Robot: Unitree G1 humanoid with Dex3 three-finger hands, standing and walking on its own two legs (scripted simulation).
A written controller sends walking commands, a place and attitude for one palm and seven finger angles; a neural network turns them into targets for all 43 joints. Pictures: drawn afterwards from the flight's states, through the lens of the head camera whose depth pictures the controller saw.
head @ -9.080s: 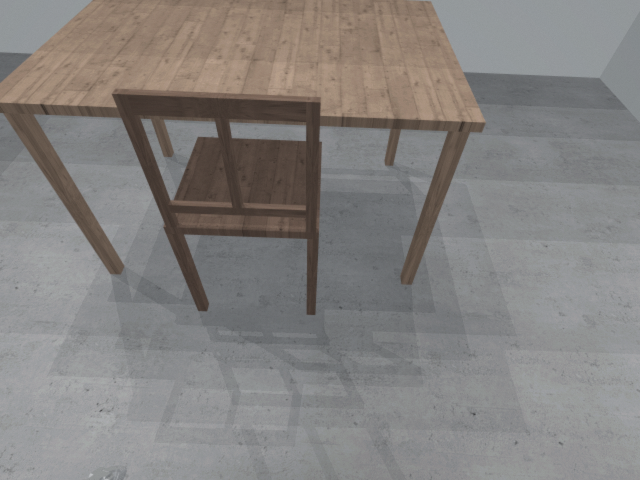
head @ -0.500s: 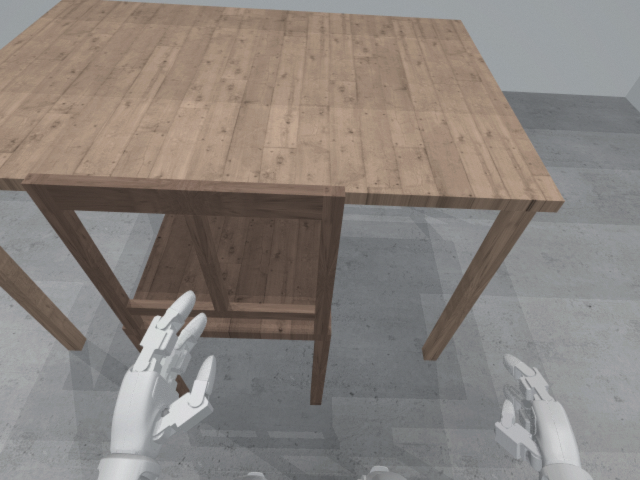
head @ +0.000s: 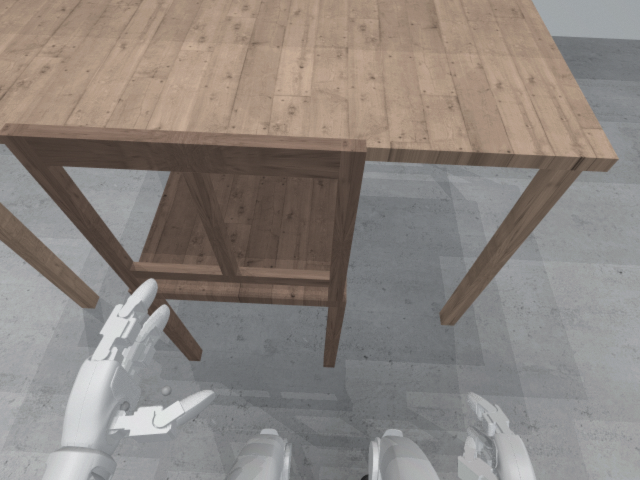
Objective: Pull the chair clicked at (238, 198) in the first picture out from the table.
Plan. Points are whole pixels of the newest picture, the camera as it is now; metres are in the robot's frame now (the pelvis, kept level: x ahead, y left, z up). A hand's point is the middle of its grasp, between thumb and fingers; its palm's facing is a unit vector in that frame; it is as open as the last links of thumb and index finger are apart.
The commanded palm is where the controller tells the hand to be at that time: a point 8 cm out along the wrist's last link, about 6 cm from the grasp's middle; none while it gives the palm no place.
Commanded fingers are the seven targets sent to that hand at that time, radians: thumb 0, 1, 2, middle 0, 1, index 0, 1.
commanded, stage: raise the hand toward the chair's back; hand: left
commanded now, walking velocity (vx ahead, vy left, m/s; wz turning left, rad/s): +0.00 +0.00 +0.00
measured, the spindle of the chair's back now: (215, 228) +0.45 +0.18 -0.01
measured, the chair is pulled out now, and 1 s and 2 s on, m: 0.00 0.00 0.00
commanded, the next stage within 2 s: aim the fingers beside a spindle in 1.26 s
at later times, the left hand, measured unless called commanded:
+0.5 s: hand (143, 362) +0.24 +0.21 +0.05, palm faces +0.01 -1.00 -0.04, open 16.6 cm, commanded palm +0.22 +0.26 +0.06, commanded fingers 0.00 -0.50 0.30 -0.06 -0.08 -0.06 -0.08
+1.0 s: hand (134, 336) +0.26 +0.22 +0.06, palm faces +0.00 -1.00 -0.04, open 16.9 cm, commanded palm +0.24 +0.28 +0.07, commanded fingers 0.00 -0.50 0.30 -0.06 -0.08 -0.06 -0.08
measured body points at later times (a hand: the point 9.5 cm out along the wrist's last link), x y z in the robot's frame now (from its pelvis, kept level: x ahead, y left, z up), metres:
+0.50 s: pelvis +0.01 +0.01 +0.01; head +0.09 +0.03 +0.45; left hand +0.23 +0.26 +0.06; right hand +0.21 -0.21 -0.06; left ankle +0.01 +0.11 -0.64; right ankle +0.04 -0.12 -0.64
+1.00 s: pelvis +0.02 +0.02 +0.02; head +0.09 +0.03 +0.46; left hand +0.26 +0.27 +0.06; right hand +0.18 -0.23 -0.06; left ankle +0.01 +0.11 -0.64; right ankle +0.04 -0.12 -0.64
